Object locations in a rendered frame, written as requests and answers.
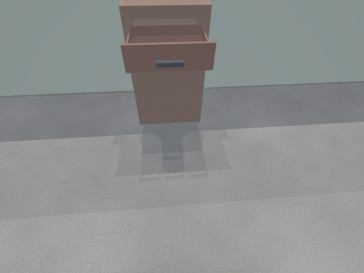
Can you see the drawer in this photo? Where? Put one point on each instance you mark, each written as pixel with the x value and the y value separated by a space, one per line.
pixel 145 44

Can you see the handle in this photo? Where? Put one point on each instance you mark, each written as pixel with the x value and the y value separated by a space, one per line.
pixel 169 63

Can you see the cabinet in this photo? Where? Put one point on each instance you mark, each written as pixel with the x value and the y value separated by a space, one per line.
pixel 167 97

